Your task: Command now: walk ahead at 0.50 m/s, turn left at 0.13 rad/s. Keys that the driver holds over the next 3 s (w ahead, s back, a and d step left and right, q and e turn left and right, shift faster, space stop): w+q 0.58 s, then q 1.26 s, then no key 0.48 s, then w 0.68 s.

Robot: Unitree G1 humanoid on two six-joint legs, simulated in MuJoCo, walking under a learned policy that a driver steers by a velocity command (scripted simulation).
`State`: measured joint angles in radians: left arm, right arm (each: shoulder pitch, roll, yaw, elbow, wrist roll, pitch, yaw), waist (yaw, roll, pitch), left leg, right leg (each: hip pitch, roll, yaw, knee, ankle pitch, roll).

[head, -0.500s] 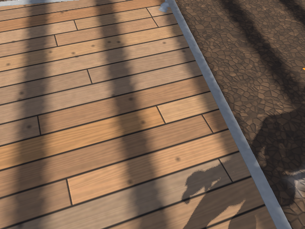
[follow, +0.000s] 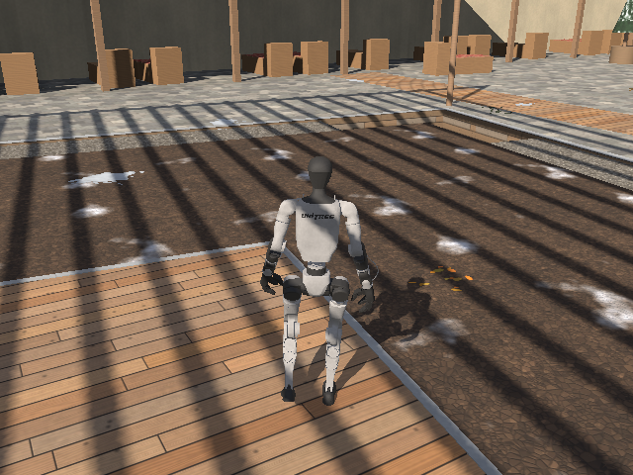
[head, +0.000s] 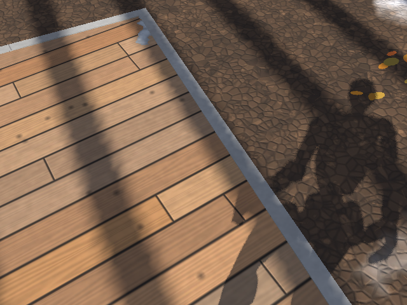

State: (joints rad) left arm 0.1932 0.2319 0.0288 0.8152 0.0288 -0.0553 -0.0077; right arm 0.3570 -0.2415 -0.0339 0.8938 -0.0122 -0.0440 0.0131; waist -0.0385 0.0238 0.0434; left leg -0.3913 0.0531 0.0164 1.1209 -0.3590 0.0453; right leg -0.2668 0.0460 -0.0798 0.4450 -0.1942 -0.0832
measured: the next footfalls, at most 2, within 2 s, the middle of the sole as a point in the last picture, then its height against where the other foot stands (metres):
left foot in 0.40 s outside the picture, level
right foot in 0.88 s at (191, 260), level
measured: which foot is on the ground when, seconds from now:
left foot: up 0.00-0.38, down 0.40-0.88, up 0.90-1.00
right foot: down 0.00-0.42, up 0.44-0.86, down 0.88-1.00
